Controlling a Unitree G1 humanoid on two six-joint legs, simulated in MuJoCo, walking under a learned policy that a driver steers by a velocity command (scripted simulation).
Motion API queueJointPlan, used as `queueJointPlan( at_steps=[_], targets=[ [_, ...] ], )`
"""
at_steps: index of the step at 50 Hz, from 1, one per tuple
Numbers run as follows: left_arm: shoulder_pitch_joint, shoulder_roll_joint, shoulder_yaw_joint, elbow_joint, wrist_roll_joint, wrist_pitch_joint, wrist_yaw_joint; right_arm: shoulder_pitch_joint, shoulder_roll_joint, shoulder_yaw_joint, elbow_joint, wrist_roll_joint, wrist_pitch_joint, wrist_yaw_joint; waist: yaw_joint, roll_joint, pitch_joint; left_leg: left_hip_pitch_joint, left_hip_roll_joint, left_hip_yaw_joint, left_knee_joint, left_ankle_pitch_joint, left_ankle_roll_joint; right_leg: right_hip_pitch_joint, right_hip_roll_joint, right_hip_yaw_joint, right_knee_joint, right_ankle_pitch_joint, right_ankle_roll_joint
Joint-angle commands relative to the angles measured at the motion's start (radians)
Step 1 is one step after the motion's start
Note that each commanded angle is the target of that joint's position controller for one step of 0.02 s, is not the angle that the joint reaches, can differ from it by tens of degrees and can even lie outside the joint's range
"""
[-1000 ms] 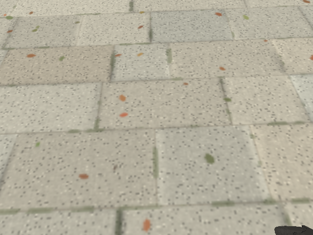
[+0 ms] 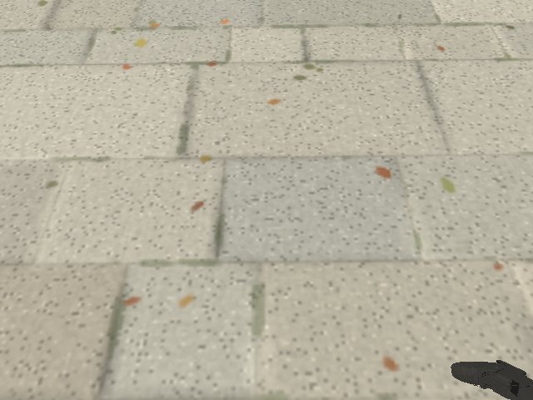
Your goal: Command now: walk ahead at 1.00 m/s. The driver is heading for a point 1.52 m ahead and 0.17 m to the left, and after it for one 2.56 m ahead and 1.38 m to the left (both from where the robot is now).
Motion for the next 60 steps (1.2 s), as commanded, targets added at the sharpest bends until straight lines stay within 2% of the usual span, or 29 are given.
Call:
queueJointPlan(
  at_steps=[1,5,7,8,9,10,11,12,13,14,17,21,27,30,32,33,34,35,37,39,41,45,52,54,56,57,58,59,60],
  targets=[
    [-0.005,0.167,0.027,-0.043,-0.015,-0.013,0.015,-0.159,-0.024,0.002,-0.100,0.016,-0.024,0.020,-0.019,-0.069,0.164,0.203,-0.061,0.053,-0.178,0.150,0.007,-0.242,-0.244,0.081,-0.175,0.344,-0.105],
    [0.020,0.214,0.037,-0.011,0.016,0.032,0.027,-0.134,-0.105,-0.037,-0.137,0.023,-0.027,0.032,-0.099,-0.140,0.061,0.257,-0.180,0.120,-0.230,-0.064,0.053,0.077,-0.306,0.060,0.044,1.013,-0.059],
    [-0.061,0.245,0.044,-0.011,0.053,0.061,0.031,0.229,-0.179,-0.076,-0.058,0.041,0.000,0.005,-0.315,-0.215,-0.143,0.625,-0.183,0.113,-0.181,-0.134,0.102,0.037,-0.309,0.028,0.473,1.314,-0.026],
    [-0.080,0.184,0.025,-0.050,0.068,0.060,0.038,0.471,-0.240,-0.088,0.008,0.025,0.020,-0.015,-0.374,-0.119,-0.315,1.035,0.004,-0.119,-0.057,-0.281,0.124,-0.270,-0.263,0.038,0.833,0.995,-0.021],
    [0.103,0.001,-0.021,-0.042,0.016,0.026,0.010,0.500,-0.265,-0.099,0.027,0.014,0.003,0.002,-0.232,0.338,-0.520,1.387,0.239,-0.738,-0.266,-0.755,0.357,-0.666,-0.010,0.116,1.294,-0.018,0.048],
    [0.021,0.127,0.003,-0.044,-0.027,-0.008,0.002,0.493,-0.158,-0.080,0.049,0.001,0.006,-0.003,-0.279,0.227,-0.478,1.356,0.199,-0.875,-0.439,-0.900,0.294,-0.781,-0.059,0.210,1.330,-0.099,-0.002],
    [-0.153,0.172,0.017,-0.108,-0.067,-0.022,0.001,0.431,-0.113,-0.069,0.051,-0.014,0.003,-0.009,-0.269,0.150,-0.270,1.204,0.177,-0.676,-0.439,-0.780,0.252,-0.842,-0.110,0.185,1.327,-0.094,-0.020],
    [-0.253,0.138,0.003,-0.149,-0.054,-0.031,0.004,0.378,-0.113,-0.069,0.065,-0.024,-0.008,0.000,-0.230,-0.041,-0.139,1.001,0.140,-0.564,-0.478,-0.602,0.234,-0.826,-0.141,0.166,1.251,-0.076,-0.029],
    [-0.288,0.120,0.009,-0.157,-0.032,-0.030,0.006,0.317,-0.086,-0.062,0.069,-0.035,-0.022,0.007,-0.174,-0.087,-0.070,0.848,0.104,-0.463,-0.490,-0.488,0.234,-0.798,-0.179,0.162,1.164,-0.039,-0.028],
    [-0.255,0.101,0.007,-0.151,-0.026,-0.017,0.000,0.277,-0.048,-0.050,0.072,-0.049,-0.026,0.011,-0.118,-0.060,-0.044,0.735,0.072,-0.397,-0.508,-0.448,0.234,-0.738,-0.210,0.167,1.132,-0.018,-0.024],
    [-0.238,0.058,-0.002,-0.147,-0.014,0.024,0.003,0.246,-0.029,-0.041,0.096,-0.005,-0.027,0.015,-0.051,-0.016,0.046,0.560,0.055,-0.289,-0.593,-0.439,0.236,-0.741,-0.271,0.140,0.998,-0.020,0.016],
    [-0.456,0.077,-0.012,-0.222,0.013,0.015,0.005,0.311,-0.097,-0.056,0.116,-0.004,-0.034,-0.013,-0.107,-0.038,0.136,0.494,0.006,-0.125,-0.654,-0.271,0.206,-0.802,-0.276,0.081,0.685,0.315,0.072],
    [-0.662,0.095,-0.007,-0.295,-0.015,-0.007,-0.035,0.470,-0.140,-0.061,0.176,0.019,-0.016,-0.030,-0.170,-0.030,0.158,0.734,0.049,-0.016,-0.690,-0.119,0.148,-0.673,-0.174,0.015,0.302,0.526,0.055],
    [-0.523,0.176,0.033,-0.286,-0.026,0.000,-0.038,0.467,-0.193,-0.073,0.188,-0.015,0.025,-0.036,-0.058,0.078,0.013,0.965,0.098,-0.001,-0.427,0.509,0.108,-0.558,-0.083,-0.036,0.339,0.299,0.005],
    [-0.089,0.254,0.072,-0.178,-0.029,0.027,-0.013,0.403,-0.174,-0.059,0.165,-0.042,0.050,-0.048,0.165,0.094,-0.227,0.698,0.063,0.030,0.130,0.539,0.063,-0.007,-0.151,0.044,0.445,0.172,-0.050],
    [0.002,0.378,0.102,-0.149,0.005,0.017,-0.019,0.606,0.043,-0.005,0.138,-0.024,0.018,-0.023,0.014,-0.302,-0.441,0.226,-0.139,-0.023,0.605,-0.259,0.003,0.446,-0.435,0.641,0.350,-0.276,-0.253],
    [0.060,0.283,0.086,-0.124,-0.001,0.013,-0.024,0.580,-0.018,-0.008,0.168,0.021,-0.018,-0.018,0.065,-0.333,-0.543,0.114,-0.178,-0.153,0.711,-0.594,0.035,0.493,-0.453,0.954,0.101,-0.542,-0.242],
    [-0.015,0.212,0.066,-0.114,0.000,0.010,-0.017,0.399,-0.107,-0.035,0.115,0.062,-0.032,-0.022,0.063,-0.288,-0.309,0.006,-0.118,-0.125,0.743,-0.563,0.065,0.351,-0.423,0.804,0.063,-0.456,-0.173],
    [-0.169,0.156,0.050,-0.125,0.023,-0.001,-0.024,0.212,-0.090,-0.030,0.059,0.030,-0.046,-0.031,-0.004,-0.050,-0.086,0.048,-0.044,-0.093,0.624,-0.460,0.073,-0.025,-0.344,0.523,0.052,-0.115,-0.139],
    [-0.247,0.073,0.027,-0.119,0.039,-0.009,-0.033,0.277,-0.058,-0.033,0.071,0.020,-0.016,-0.022,-0.112,-0.099,-0.046,0.158,0.014,-0.103,0.545,-0.403,0.065,-0.222,-0.287,0.393,0.013,-0.056,-0.140],
    [-0.254,0.076,0.025,-0.103,0.010,-0.011,-0.032,0.279,-0.028,-0.026,0.073,0.015,0.012,-0.022,-0.147,-0.106,0.020,0.146,0.044,-0.086,0.472,-0.405,0.043,-0.328,-0.279,0.325,-0.048,-0.043,-0.148],
    [-0.180,0.130,0.035,-0.076,0.009,-0.018,-0.005,0.068,-0.047,-0.021,0.008,-0.008,0.009,-0.024,-0.099,-0.062,0.130,0.043,0.041,-0.031,0.186,-0.112,-0.008,-0.370,-0.244,0.180,-0.121,0.158,-0.137],
    [0.002,0.173,0.033,-0.008,-0.012,0.007,0.022,-0.185,-0.045,-0.016,-0.084,0.019,-0.026,0.031,-0.034,-0.060,0.168,0.155,-0.078,0.054,-0.253,0.098,0.017,-0.088,-0.286,0.055,-0.149,0.418,-0.089],
    [-0.008,0.219,0.045,-0.008,0.014,0.028,0.026,-0.139,-0.088,-0.036,-0.090,0.028,-0.024,0.038,-0.082,-0.122,0.085,0.196,-0.159,0.123,-0.240,-0.031,0.050,0.089,-0.313,0.007,-0.016,0.881,-0.057],
    [-0.036,0.238,0.051,-0.010,0.060,0.056,0.033,0.105,-0.164,-0.074,-0.044,0.046,-0.002,0.026,-0.222,-0.219,-0.085,0.431,-0.223,0.154,-0.157,-0.153,0.101,0.157,-0.332,-0.039,0.325,1.348,-0.023],
    [-0.110,0.233,0.047,-0.038,0.065,0.066,0.041,0.350,-0.203,-0.094,0.018,0.040,0.015,0.014,-0.351,-0.198,-0.191,0.749,-0.179,0.080,-0.147,-0.160,0.130,-0.037,-0.307,-0.068,0.659,1.307,0.013],
    [0.045,0.065,0.007,-0.079,0.055,0.042,0.019,0.465,-0.291,-0.118,0.045,0.007,0.012,0.017,-0.231,0.104,-0.387,1.268,0.068,-0.461,-0.135,-0.571,0.343,-0.571,-0.155,-0.009,1.130,0.649,0.079],
    [0.042,0.060,-0.013,-0.056,0.029,-0.009,-0.003,0.507,-0.230,-0.114,0.079,0.018,0.011,0.016,-0.245,0.195,-0.500,1.382,0.160,-0.879,-0.386,-0.852,0.389,-0.749,-0.032,0.132,1.259,-0.117,0.067],
    [-0.124,0.168,0.020,-0.121,-0.025,-0.040,-0.004,0.478,-0.167,-0.100,0.088,0.001,0.008,0.004,-0.260,0.177,-0.314,1.297,0.125,-0.818,-0.454,-0.821,0.319,-0.870,-0.081,0.175,1.281,-0.089,0.028]
  ],
)
Keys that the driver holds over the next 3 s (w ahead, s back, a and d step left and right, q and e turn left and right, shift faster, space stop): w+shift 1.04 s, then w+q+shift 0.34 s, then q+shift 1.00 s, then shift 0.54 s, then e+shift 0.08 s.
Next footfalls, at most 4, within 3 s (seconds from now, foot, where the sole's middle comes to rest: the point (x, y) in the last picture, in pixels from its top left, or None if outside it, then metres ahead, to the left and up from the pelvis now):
0.14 left None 0.41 0.12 -0.77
0.64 right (358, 280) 0.87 -0.13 -0.77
1.14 left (299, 158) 1.36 0.07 -0.77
1.56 right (336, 86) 1.81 -0.06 -0.77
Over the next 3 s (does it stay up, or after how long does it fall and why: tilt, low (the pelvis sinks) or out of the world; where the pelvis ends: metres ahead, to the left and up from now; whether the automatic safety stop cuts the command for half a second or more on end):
stays up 1.69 0.07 0.00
